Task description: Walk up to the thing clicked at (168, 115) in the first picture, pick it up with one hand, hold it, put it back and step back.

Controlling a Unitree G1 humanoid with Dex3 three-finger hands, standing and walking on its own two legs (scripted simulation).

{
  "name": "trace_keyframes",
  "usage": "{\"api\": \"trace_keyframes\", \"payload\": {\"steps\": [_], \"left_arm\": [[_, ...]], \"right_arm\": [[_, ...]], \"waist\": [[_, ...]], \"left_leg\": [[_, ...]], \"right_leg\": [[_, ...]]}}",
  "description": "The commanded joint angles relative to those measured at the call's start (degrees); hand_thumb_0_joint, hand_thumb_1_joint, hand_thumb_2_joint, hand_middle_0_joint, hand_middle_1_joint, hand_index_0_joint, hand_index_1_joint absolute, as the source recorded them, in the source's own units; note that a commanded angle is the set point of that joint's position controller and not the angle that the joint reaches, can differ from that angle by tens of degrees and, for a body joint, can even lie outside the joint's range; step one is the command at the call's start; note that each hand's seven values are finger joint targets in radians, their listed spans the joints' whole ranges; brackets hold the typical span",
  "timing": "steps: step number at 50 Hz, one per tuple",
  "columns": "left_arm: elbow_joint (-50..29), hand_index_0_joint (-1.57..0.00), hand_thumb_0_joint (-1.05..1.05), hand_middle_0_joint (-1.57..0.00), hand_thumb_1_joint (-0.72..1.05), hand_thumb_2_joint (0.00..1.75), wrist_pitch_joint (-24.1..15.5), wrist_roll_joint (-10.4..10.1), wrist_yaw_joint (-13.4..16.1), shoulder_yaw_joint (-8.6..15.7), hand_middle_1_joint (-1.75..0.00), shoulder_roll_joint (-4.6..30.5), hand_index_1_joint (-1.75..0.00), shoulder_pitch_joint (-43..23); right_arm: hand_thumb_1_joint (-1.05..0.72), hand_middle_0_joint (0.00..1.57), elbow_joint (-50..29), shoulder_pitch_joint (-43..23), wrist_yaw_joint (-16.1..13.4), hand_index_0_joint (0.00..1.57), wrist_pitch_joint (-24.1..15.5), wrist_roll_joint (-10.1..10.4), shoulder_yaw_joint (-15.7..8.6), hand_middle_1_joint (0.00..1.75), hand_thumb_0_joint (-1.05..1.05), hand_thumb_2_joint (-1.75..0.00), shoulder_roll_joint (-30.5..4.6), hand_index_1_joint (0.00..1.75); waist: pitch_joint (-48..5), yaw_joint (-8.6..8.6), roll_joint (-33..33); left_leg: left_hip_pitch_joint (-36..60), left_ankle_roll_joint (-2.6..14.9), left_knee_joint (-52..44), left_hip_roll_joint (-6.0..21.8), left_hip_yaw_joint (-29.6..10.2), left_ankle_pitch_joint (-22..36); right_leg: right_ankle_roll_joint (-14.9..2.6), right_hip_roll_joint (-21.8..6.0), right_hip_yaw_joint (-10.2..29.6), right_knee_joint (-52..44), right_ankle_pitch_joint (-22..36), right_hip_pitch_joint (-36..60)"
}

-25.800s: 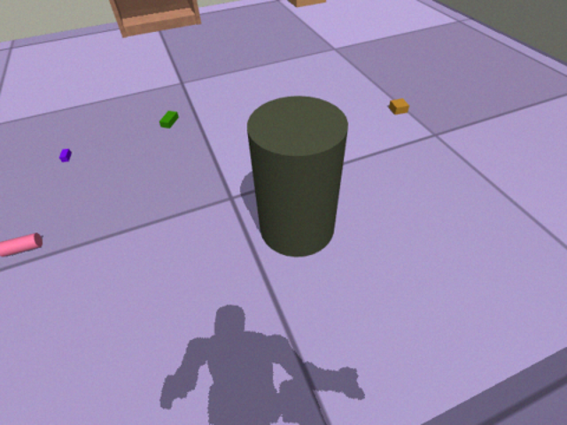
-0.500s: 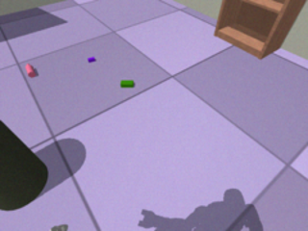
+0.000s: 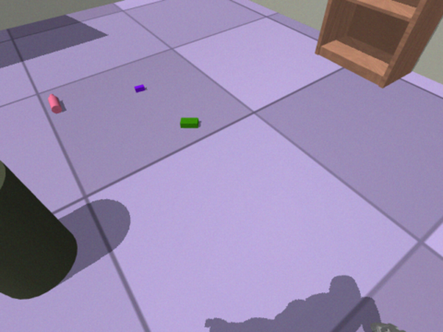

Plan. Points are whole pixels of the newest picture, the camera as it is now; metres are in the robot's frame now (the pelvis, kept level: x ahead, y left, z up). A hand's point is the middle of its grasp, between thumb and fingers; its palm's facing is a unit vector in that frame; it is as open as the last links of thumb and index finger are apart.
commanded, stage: stand
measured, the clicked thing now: (189, 122) +1.50 +0.26 -0.76
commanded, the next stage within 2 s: none
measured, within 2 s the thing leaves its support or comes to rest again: neither
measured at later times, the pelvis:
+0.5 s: pelvis +0.00 +0.00 +0.00, yaw -1 degrees
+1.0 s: pelvis +0.01 +0.00 +0.00, yaw -1 degrees
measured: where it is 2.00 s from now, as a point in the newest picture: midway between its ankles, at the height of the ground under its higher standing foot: outside the picture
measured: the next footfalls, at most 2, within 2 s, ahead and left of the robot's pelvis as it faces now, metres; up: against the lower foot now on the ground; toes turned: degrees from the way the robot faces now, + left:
none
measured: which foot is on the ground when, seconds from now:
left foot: down 0.00-1.00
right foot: down 0.00-1.00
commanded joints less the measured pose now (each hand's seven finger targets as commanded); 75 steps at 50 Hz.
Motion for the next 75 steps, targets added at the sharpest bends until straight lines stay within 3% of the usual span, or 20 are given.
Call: {"api": "trace_keyframes", "payload": {"steps": [1, 9, 13, 19, 34, 37, 39, 44, 48, 60, 69, 75], "left_arm": [[-3.61, -0.2, 0.0, -0.2, 0.9, 0.9, -1.77, 0.19, 0.96, 2.33, -0.3, 12.26, -0.3, -3.78], [-3.55, -0.2, 0.0, -0.2, 0.9, 0.9, -1.59, 0.47, 1.02, 2.14, -0.3, 11.83, -0.3, -2.97], [-3.95, -0.2, 0.0, -0.2, 0.9, 0.9, -1.69, 0.46, 1.11, 2.37, -0.3, 12.56, -0.3, -2.82], [-4.43, -0.2, 0.0, -0.2, 0.9, 0.9, -1.87, 0.34, 1.2, 2.4, -0.3, 12.08, -0.3, -2.21], [-4.88, -0.2, 0.0, -0.2, 0.9, 0.9, -1.74, 0.27, 1.07, 2.34, -0.3, 11.76, -0.3, -2.0], [-4.64, -0.2, 0.0, -0.2, 0.9, 0.9, -1.41, 0.43, 0.95, 2.31, -0.3, 11.7, -0.3, -1.66], [-4.88, -0.2, 0.0, -0.2, 0.9, 0.9, -1.34, 0.5, 1.02, 2.37, -0.3, 11.79, -0.3, -2.08], [-4.75, -0.2, 0.0, -0.2, 0.9, 0.9, -1.43, 0.53, 0.89, 2.35, -0.3, 12.05, -0.3, -1.62], [-5.09, -0.2, 0.0, -0.2, 0.9, 0.9, -1.55, 0.45, 0.9, 2.16, -0.3, 11.63, -0.3, -1.97], [-5.1, -0.2, 0.0, -0.2, 0.9, 0.9, -1.72, 0.38, 1.15, 2.12, -0.3, 11.93, -0.3, -0.76], [-4.97, -0.2, 0.0, -0.2, 0.9, 0.9, -1.59, 0.46, 1.18, 2.24, -0.3, 12.09, -0.3, -0.76], [-5.25, -0.2, 0.0, -0.2, 0.9, 0.9, -1.58, 0.45, 1.18, 2.3, -0.3, 12.06, -0.3, -0.88]], "right_arm": [[-0.9, 0.2, -3.0, -2.88, -0.57, 0.2, -0.8, 0.17, -2.48, 0.3, 0.0, -0.9, -12.71, 0.3], [-0.9, 0.2, -2.67, -2.17, -0.27, 0.2, -0.51, -0.09, -2.63, 0.3, 0.0, -0.9, -12.7, 0.3], [-0.9, 0.2, -2.62, -1.35, -0.16, 0.2, -0.4, -0.14, -2.65, 0.3, 0.0, -0.9, -12.09, 0.3], [-0.9, 0.2, -2.74, -1.44, -0.27, 0.2, -0.68, -0.14, -2.52, 0.3, 0.0, -0.9, -12.05, 0.3], [-0.9, 0.2, -2.53, 0.04, -0.54, 0.2, -0.86, 0.03, -2.14, 0.3, 0.0, -0.9, -12.67, 0.3], [-0.9, 0.2, -2.48, -0.01, -0.56, 0.2, -0.86, 0.02, -1.97, 0.3, 0.0, -0.9, -12.81, 0.3], [-0.9, 0.2, -2.61, 0.1, -0.6, 0.2, -0.84, -0.02, -2.06, 0.3, 0.0, -0.9, -12.81, 0.3], [-0.9, 0.2, -2.67, 0.17, -0.5, 0.2, -0.76, 0.0, -2.0, 0.3, 0.0, -0.9, -12.72, 0.3], [-0.9, 0.2, -2.59, 0.27, -0.42, 0.2, -0.74, -0.05, -2.08, 0.3, 0.0, -0.9, -12.8, 0.3], [-0.9, 0.2, -2.79, 0.22, -0.56, 0.2, -0.82, 0.11, -1.82, 0.3, 0.0, -0.9, -12.46, 0.3], [-0.9, 0.2, -2.99, 0.52, -0.68, 0.2, -0.6, -0.04, -1.75, 0.3, 0.0, -0.9, -12.63, 0.3], [-0.9, 0.2, -3.32, 0.38, -0.63, 0.2, -0.73, -0.02, -1.88, 0.3, 0.0, -0.9, -12.56, 0.3]], "waist": [[-6.88, -0.85, -0.56], [-3.7, -0.98, -0.24], [-3.94, -0.83, -1.33], [-5.8, -0.44, 0.23], [-5.97, -0.71, 0.71], [-4.13, -0.78, 1.08], [-4.52, -0.78, 0.31], [-3.83, -1.04, 0.14], [-4.12, -1.0, 0.0], [-6.8, -0.79, -0.31], [-4.8, -0.91, -0.12], [-5.27, -0.78, -0.59]], "left_leg": [[2.21, 2.49, -3.87, 5.74, -3.22, 8.38], [-0.15, 2.32, -5.99, 5.22, -3.46, -0.19], [-0.21, 2.32, -5.6, 4.93, -2.98, 0.89], [0.63, 2.51, -4.68, 5.65, -2.79, 6.18], [1.0, 2.31, -5.15, 6.03, -2.52, 9.8], [0.09, 2.09, -6.45, 5.87, -2.67, 4.51], [0.21, 2.1, -6.52, 6.04, -2.85, 5.8], [0.22, 2.21, -6.87, 5.69, -2.67, 2.33], [0.57, 2.4, -6.16, 5.76, -2.55, 3.51], [3.14, 2.26, -4.77, 6.15, -2.01, 12.08], [1.64, 2.24, -5.28, 5.84, -1.69, 8.1], [2.49, 2.14, -5.18, 6.05, -1.73, 9.53]], "right_leg": [[-2.38, -4.95, 5.42, -4.98, 1.96, 2.12], [-2.36, -4.67, 5.7, -6.08, -3.77, -0.23], [-2.51, -5.12, 6.49, -6.47, -4.98, -0.01], [-2.43, -5.25, 6.07, -5.52, 0.77, 2.06], [-2.35, -4.98, 5.47, -5.09, 4.47, 3.4], [-2.22, -4.52, 5.31, -5.42, 0.82, 1.87], [-2.33, -4.61, 5.21, -5.22, 0.92, 2.11], [-2.39, -4.53, 5.47, -5.59, -0.86, 0.85], [-2.49, -4.81, 5.82, -5.99, -1.19, 0.81], [-2.24, -5.02, 5.18, -4.58, 6.89, 2.66], [-2.33, -4.98, 5.51, -5.37, 4.41, 2.22], [-2.48, -4.91, 5.41, -5.34, 4.29, 2.16]]}}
